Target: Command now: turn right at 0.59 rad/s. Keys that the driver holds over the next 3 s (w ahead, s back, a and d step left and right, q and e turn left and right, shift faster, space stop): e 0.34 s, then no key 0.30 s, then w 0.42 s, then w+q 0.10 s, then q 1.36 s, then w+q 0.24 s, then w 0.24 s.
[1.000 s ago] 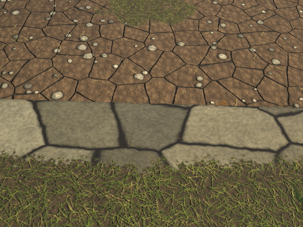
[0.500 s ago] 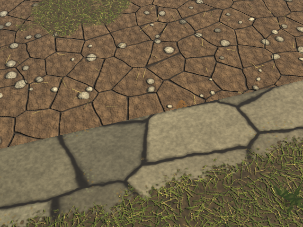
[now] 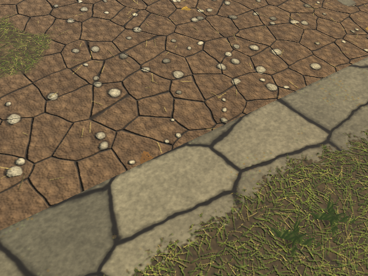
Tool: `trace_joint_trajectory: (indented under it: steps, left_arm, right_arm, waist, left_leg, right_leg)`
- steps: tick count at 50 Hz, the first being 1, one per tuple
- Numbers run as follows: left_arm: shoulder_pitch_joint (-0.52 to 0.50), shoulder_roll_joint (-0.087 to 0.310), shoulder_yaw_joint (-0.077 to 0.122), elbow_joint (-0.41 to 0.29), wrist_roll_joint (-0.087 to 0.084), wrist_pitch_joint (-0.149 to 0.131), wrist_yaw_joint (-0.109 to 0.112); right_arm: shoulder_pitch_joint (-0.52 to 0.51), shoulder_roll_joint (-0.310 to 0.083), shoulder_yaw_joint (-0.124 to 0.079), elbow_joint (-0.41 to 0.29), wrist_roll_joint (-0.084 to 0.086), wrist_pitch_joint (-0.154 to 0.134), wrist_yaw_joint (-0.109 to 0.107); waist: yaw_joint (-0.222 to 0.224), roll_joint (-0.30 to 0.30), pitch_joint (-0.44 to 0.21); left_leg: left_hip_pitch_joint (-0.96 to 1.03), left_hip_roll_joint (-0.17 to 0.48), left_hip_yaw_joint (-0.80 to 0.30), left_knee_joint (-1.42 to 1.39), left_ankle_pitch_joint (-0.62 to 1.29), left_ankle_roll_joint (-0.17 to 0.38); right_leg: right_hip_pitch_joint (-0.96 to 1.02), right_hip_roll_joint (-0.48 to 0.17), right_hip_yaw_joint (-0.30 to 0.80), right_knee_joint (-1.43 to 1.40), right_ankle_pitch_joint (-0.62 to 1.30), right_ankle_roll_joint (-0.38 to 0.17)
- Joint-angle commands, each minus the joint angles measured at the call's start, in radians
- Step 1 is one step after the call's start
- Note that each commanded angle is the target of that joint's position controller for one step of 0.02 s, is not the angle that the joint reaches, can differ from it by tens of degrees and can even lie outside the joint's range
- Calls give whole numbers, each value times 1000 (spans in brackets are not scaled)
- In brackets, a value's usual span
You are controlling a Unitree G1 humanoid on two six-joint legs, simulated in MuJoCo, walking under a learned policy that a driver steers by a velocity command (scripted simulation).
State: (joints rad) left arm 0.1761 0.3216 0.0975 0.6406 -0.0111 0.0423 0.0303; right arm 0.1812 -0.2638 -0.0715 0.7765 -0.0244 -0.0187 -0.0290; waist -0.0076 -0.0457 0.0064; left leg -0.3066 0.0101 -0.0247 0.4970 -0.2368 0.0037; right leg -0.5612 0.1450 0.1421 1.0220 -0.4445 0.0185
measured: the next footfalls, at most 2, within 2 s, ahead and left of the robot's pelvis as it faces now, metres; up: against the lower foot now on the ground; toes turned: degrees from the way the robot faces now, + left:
right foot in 0.32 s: +0.01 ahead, -0.15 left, +0.00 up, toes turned -14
left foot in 0.76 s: +0.05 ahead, +0.07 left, +0.00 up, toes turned -17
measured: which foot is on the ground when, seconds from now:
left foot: down 0.00-0.32, up 0.34-0.74, down 0.76-1.00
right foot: up 0.00-0.30, down 0.32-0.78, up 0.80-1.00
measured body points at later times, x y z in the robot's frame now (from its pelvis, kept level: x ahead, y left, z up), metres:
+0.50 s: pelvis -0.01 -0.05 +0.00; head +0.02 -0.09 +0.45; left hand +0.22 +0.17 -0.07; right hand +0.04 -0.37 -0.12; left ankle +0.01 +0.11 -0.65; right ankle -0.03 -0.14 -0.74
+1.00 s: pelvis +0.05 -0.07 +0.01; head +0.07 -0.06 +0.46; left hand +0.30 +0.13 -0.09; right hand -0.02 -0.33 -0.11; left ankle +0.01 +0.08 -0.74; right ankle +0.08 -0.22 -0.69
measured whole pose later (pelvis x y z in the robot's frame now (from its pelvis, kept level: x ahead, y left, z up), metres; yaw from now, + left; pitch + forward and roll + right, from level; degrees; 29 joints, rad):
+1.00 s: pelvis +0.05 -0.07 +0.01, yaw -18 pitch +2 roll +0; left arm 0.18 0.29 0.07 0.70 -0.02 -0.05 -0.03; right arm 0.42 -0.25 -0.05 0.81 0.01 -0.06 -0.01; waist -0.06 -0.03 -0.01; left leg -0.06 0.02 0.00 0.32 -0.29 0.00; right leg -0.56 -0.04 0.00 0.84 -0.23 -0.01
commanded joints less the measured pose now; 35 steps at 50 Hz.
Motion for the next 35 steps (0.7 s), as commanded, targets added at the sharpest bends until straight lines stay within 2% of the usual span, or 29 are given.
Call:
trace_joint_trajectory:
  steps: [1, 2, 4, 6, 8, 13, 15, 16, 17, 18, 19, 20, 21, 22, 23, 25, 29, 32, 34, 35]
  left_arm:
    - [68, 85, 34, -37, -3, 11, -1]
    - [44, 72, 29, -51, -11, 13, -4]
    - [-25, 54, 18, -87, -17, 12, -5]
    - [-56, 43, 10, -112, -12, 10, -12]
    - [-65, 30, 2, -128, -7, 8, -22]
    - [-39, 55, 14, -137, -11, 18, -45]
    - [29, 51, 23, -113, -11, 19, -51]
    - [74, 79, 37, -98, -9, 17, -43]
    - [113, 189, 65, -108, -8, 10, -27]
    - [90, 251, 65, -131, 25, -7, -28]
    - [110, 184, 48, -125, 38, -30, -36]
    - [66, 150, 30, -111, 37, -43, -35]
    - [10, 126, 23, -110, 21, -47, -31]
    - [-31, 99, 11, -110, 5, -46, -27]
    - [-47, 91, 3, -109, 7, -45, -22]
    - [-55, 75, -7, -101, 20, -47, -16]
    - [-52, 71, -12, -77, 23, -45, -10]
    - [-42, 80, -13, -57, 27, -42, -19]
    - [-19, 72, -20, -35, 19, -41, -25]
    - [-15, 93, -16, -26, 9, -38, -26]
  right_arm:
    - [-84, -119, -22, -105, 16, -5, -13]
    - [-72, -122, -23, -106, 12, 1, -16]
    - [-26, -136, -28, -104, 7, 12, -23]
    - [3, -163, -38, -102, 8, 19, -27]
    - [-6, -191, -49, -108, 12, 23, -22]
    - [-26, -220, -62, -109, 39, 18, -1]
    - [-45, -210, -60, -103, 59, 17, 1]
    - [9, -171, -51, -80, 54, 15, 5]
    - [16, -109, -32, -102, 11, 14, 12]
    - [-50, -95, -21, -161, -5, 9, 7]
    - [-107, -152, -37, -159, 11, 8, 2]
    - [-106, -161, -42, -150, 29, 13, 2]
    - [-78, -156, -45, -123, 27, 18, -6]
    - [-61, -163, -47, -114, 18, 25, -11]
    - [-38, -157, -47, -104, 15, 28, -9]
    - [-8, -138, -41, -92, 23, 30, -4]
    - [-46, -97, -18, -104, 22, 33, 1]
    - [-53, -107, -17, -110, 26, 31, 6]
    - [-36, -104, -13, -105, 31, 23, 12]
    - [-23, -106, -13, -99, 34, 17, 17]
  waist:
    - [33, 165, -56]
    - [21, 180, -44]
    - [-21, 210, -39]
    - [-43, 225, -60]
    - [-48, 235, -76]
    - [-32, 253, -79]
    - [15, 229, -88]
    - [24, 157, -104]
    - [14, -108, -122]
    - [22, -283, -133]
    - [84, -156, -173]
    - [50, -124, -133]
    - [21, -76, -116]
    - [6, -85, -104]
    - [-8, -97, -111]
    - [-18, -88, -126]
    - [8, -94, -99]
    - [28, -101, -68]
    - [34, -95, -61]
    - [27, -97, -35]
  left_leg:
    - [146, 242, -164, -151, 387, 172]
    - [149, 225, -123, -164, 369, 176]
    - [219, 232, -96, -172, 360, 193]
    - [265, 263, -86, -167, 374, 208]
    - [248, 283, -54, -164, 384, 212]
    - [203, 317, -11, -127, 369, 191]
    - [163, 297, 36, -38, 326, 134]
    - [75, 258, 94, 64, 237, 68]
    - [-176, 152, 191, 352, -112, -31]
    - [-404, 26, 113, 584, -449, -81]
    - [-396, 43, 2, 705, -429, -76]
    - [-392, 58, -16, 723, -351, -61]
    - [-382, 69, -23, 690, -271, -60]
    - [-362, 71, -21, 671, -211, -67]
    - [-308, 58, -10, 687, -160, -75]
    - [-253, 47, -4, 647, -104, -85]
    - [-174, 57, -8, 388, -98, -85]
    - [-88, 46, 5, 258, -150, -74]
    - [-32, 28, 32, 162, -137, -55]
    - [-3, 5, 62, 107, -112, -38]
  right_leg:
    - [-113, -70, -23, 260, 35, 53]
    - [-116, -81, -54, 232, 61, 63]
    - [-146, -110, -84, 125, 88, 81]
    - [-117, -143, -100, 24, 76, 90]
    - [-34, -167, -131, -79, 57, 80]
    - [142, -159, -200, -321, 85, 18]
    - [281, -129, -230, -538, 234, -37]
    - [421, -123, -189, -629, 355, -71]
    - [612, -341, 118, -659, 683, -149]
    - [596, -552, 372, -642, 872, -361]
    - [559, -528, 321, -664, 796, -387]
    - [518, -466, 222, -661, 729, -328]
    - [492, -404, 158, -658, 655, -269]
    - [464, -379, 123, -658, 661, -243]
    - [424, -358, 94, -662, 697, -241]
    - [408, -341, 65, -672, 688, -246]
    - [404, -336, 78, -681, 538, -245]
    - [361, -345, 116, -683, 434, -261]
    - [334, -335, 157, -722, 119, -256]
    - [304, -329, 182, -737, -33, -248]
